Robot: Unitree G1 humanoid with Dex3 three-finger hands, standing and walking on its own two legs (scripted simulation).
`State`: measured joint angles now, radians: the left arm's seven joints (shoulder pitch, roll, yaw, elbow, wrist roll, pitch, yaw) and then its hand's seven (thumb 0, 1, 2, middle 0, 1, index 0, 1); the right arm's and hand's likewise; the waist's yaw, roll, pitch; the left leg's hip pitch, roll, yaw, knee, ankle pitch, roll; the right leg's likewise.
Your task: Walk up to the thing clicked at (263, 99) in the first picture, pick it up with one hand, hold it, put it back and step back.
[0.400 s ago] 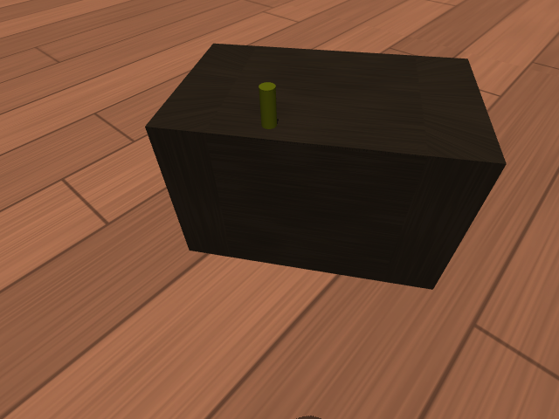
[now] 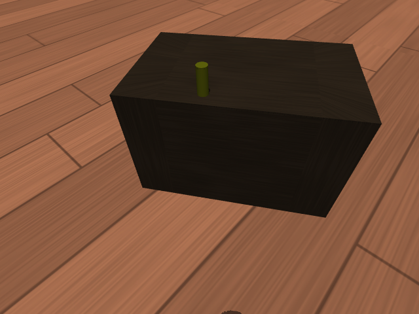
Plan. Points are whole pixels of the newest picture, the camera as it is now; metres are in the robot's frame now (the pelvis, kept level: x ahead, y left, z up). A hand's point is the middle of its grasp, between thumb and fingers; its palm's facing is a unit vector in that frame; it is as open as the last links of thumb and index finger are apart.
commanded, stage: stand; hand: left
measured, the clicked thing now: (202, 79) +0.97 +0.05 -0.07
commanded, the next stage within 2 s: walk up in 0.72 s
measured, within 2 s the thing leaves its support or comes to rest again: neither
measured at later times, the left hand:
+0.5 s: hand out of the picture +0.08 +0.26 -0.16, palm faces -0.01 -0.94 -0.34, open 7.4 cm
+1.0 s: hand out of the picture +0.14 +0.24 -0.14, palm faces -0.14 -0.91 -0.40, open 7.4 cm
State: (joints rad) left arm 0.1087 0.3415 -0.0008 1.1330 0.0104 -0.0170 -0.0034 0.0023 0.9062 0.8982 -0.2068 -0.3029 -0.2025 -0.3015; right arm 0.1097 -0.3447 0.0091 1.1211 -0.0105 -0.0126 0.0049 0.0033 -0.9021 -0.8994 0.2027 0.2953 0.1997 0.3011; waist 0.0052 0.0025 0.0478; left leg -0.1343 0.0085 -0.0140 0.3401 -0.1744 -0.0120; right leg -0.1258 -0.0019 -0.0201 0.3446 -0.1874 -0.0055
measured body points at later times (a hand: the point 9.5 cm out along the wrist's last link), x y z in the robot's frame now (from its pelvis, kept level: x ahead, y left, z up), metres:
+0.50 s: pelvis +0.01 +0.00 +0.00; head +0.02 +0.00 +0.45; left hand +0.08 +0.30 -0.13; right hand +0.09 -0.29 -0.13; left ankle +0.01 +0.13 -0.75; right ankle +0.00 -0.11 -0.75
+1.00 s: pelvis +0.06 -0.04 -0.01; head +0.07 -0.06 +0.44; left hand +0.15 +0.29 -0.12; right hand +0.05 -0.37 -0.14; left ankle +0.01 +0.13 -0.75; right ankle +0.13 -0.18 -0.74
